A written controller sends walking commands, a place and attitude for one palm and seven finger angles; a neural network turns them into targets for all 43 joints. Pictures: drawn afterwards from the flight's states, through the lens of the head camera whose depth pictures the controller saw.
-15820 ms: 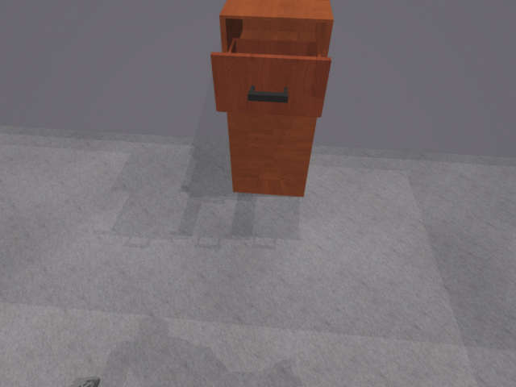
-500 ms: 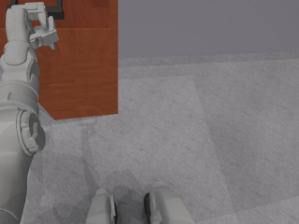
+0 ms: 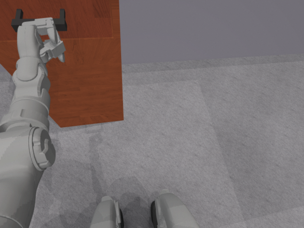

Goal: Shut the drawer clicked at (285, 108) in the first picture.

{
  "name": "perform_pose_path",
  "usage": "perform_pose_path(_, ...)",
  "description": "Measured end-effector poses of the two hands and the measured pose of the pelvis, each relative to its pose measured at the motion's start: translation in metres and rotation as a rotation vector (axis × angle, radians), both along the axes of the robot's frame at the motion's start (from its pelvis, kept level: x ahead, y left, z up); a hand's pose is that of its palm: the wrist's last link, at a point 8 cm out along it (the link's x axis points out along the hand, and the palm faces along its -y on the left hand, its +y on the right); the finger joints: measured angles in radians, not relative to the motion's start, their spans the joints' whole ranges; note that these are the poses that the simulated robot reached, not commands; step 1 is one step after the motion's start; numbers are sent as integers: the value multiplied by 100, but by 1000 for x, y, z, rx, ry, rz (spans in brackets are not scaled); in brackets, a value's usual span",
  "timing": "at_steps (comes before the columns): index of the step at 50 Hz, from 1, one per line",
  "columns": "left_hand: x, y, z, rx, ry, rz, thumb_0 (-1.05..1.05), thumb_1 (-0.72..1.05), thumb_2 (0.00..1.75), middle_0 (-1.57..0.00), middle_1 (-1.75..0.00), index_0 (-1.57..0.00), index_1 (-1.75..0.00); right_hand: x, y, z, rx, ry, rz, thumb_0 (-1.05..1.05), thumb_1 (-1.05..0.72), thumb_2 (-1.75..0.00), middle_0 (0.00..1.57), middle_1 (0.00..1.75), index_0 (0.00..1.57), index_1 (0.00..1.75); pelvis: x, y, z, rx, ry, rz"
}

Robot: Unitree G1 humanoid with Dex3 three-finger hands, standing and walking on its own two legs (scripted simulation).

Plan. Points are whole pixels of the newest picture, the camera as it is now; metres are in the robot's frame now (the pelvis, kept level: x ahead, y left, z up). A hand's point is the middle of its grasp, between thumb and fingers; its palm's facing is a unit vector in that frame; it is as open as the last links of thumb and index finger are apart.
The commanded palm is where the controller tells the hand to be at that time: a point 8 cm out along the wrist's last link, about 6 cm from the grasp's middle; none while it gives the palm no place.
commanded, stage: pull the fist back off the drawer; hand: left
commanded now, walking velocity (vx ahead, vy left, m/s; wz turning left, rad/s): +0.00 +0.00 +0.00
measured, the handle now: (41, 19) +0.63 +0.20 +0.09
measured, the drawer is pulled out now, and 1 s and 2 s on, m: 0.00 0.00 0.00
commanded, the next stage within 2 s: draw the hand back to the body in 0.12 s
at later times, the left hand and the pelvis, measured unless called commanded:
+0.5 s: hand (44, 61) +0.48 +0.18 +0.11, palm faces +0.07 -1.00 -0.03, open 3.3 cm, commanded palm +0.43 +0.22 +0.13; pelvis +0.06 -0.01 +0.04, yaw -1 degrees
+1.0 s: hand out of the picture +0.33 +0.21 +0.18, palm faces +0.29 -0.92 -0.25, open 3.3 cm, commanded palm +0.28 +0.25 +0.20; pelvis +0.05 -0.01 +0.08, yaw +1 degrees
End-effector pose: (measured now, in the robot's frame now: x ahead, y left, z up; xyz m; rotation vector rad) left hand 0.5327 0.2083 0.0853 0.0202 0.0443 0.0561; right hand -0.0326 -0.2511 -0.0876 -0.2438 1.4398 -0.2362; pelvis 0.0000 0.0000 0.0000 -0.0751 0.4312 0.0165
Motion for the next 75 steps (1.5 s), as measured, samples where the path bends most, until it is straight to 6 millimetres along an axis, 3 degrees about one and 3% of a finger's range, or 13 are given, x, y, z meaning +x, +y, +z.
perform_pose_path(17,-20,8,7,9,-46,9,2,90,90,-140,-160,-140,-160,79,-9,8,35,-95,-20,0,-90,-90,20,30,20,30,43,-5,21,25,-49,-24)
perform_pose_path(27,-90,24,36,10,-51,18,2,90,90,-140,-160,-140,-160,157,-7,31,69,-319,27,0,-91,-90,20,30,20,30,63,-8,47,38,-158,-16)
perform_pose_path(37,-159,34,71,11,-85,-1,2,90,90,-140,-160,-140,-160,232,-1,60,75,-588,137,0,-91,-90,20,30,20,30,57,-10,57,51,-266,15)
perform_pose_path(41,-186,35,85,140,-58,68,2,90,90,-140,-160,-140,-160,250,6,74,77,-657,154,0,-91,-90,20,30,20,30,52,-10,65,62,-325,7)
perform_pose_path(51,-246,49,111,247,-40,243,2,90,90,-140,-160,-140,-160,265,24,96,96,-728,217,1,-90,-90,20,30,20,30,46,-12,81,74,-434,11)
perform_pose_path(66,-322,57,154,373,-126,317,2,90,90,-140,-159,-140,-160,254,24,93,120,-733,227,1,-90,-90,20,30,20,30,48,-13,87,74,-488,9)
perform_pose_path(75,-359,60,178,463,-176,360,2,89,90,-140,-159,-141,-160,258,21,95,109,-775,230,1,-90,-90,20,30,20,30,49,-14,86,70,-495,11)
